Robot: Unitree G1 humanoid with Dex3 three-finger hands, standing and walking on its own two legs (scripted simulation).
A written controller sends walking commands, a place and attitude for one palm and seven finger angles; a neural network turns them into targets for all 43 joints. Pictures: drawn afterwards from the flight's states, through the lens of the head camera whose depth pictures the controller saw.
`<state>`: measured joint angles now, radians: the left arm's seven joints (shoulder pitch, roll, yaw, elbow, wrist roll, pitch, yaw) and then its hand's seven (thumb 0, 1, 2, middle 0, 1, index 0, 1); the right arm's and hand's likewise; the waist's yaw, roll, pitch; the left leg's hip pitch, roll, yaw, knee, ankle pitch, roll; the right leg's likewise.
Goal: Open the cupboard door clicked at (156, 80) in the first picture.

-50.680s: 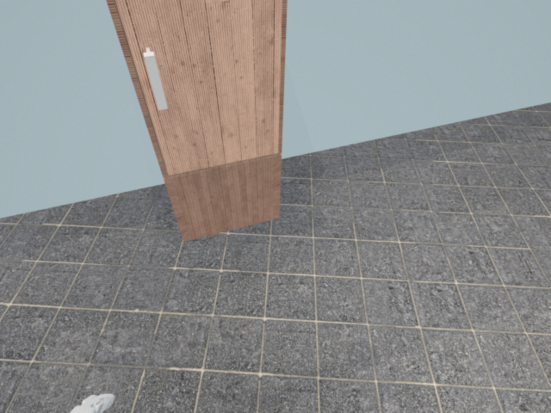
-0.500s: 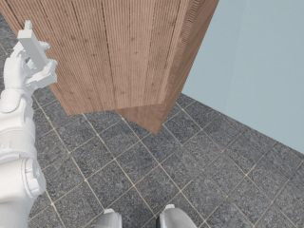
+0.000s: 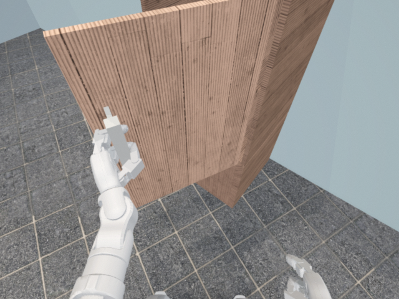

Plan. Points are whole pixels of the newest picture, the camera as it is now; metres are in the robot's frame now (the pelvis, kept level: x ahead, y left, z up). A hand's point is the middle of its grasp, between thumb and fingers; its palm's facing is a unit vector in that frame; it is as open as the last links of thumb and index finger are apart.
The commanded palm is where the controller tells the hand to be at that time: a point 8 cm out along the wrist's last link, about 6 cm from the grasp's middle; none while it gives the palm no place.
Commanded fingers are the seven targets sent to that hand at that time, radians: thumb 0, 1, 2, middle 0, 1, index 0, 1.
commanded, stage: pull the door open along its arc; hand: left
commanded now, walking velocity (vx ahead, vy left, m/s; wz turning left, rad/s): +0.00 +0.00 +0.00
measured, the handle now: (119, 140) +0.42 +0.19 +0.07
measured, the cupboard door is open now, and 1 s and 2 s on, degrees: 65 78 83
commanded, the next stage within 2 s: open thumb and fingers to let go in 0.32 s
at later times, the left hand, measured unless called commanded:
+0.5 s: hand (166, 191) +0.30 +0.07 +0.07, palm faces +0.42 -0.91 +0.00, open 6.6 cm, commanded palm +0.27 +0.13 +0.07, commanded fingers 0.00 0.55 0.75 -0.38 -1.31 -0.38 -1.31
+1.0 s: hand (158, 183) +0.32 +0.09 +0.07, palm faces +0.40 -0.92 +0.02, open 13.3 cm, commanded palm +0.27 +0.13 +0.07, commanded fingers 0.00 -0.50 0.30 -0.23 -0.80 -0.23 -0.80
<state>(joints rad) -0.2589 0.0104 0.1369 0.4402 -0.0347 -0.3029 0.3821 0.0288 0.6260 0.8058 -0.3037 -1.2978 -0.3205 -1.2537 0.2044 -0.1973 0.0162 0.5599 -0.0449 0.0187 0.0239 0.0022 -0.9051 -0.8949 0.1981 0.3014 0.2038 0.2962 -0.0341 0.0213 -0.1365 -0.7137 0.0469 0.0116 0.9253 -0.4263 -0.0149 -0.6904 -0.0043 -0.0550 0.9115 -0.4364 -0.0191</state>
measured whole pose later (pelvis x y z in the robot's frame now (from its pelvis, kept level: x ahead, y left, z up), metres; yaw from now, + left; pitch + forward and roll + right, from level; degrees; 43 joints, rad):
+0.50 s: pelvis +0.00 -0.03 +0.01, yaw +2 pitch +8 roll +1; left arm 0.06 -0.09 -0.13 0.19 0.06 -0.29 0.54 0.03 0.62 0.76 -0.30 -1.32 -0.30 -1.32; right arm 0.22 -0.21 -0.01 0.60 -0.07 0.01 -0.01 0.01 -0.90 -0.90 0.20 0.30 0.20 0.30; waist -0.01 0.03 -0.11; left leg -0.61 0.04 -0.02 0.86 -0.40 -0.04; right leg -0.59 -0.01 -0.09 0.89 -0.45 -0.05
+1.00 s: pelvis +0.01 -0.01 +0.00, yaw +2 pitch +9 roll +0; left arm 0.01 -0.09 -0.15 0.19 0.07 -0.24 0.53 0.00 -0.36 0.36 -0.30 -1.15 -0.30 -1.15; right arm 0.21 -0.18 0.01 0.58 -0.07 0.04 -0.01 0.01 -0.90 -0.89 0.20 0.30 0.20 0.30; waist 0.01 0.03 -0.12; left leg -0.63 0.03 -0.01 0.90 -0.43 -0.02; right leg -0.60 -0.02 -0.08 0.90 -0.46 -0.03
